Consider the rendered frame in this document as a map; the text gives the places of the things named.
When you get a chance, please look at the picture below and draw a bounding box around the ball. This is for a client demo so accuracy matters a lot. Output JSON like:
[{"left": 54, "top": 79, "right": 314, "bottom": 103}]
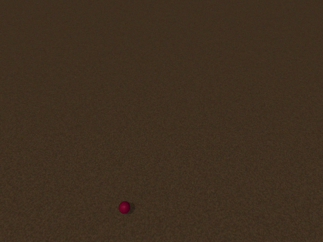
[{"left": 119, "top": 201, "right": 130, "bottom": 214}]

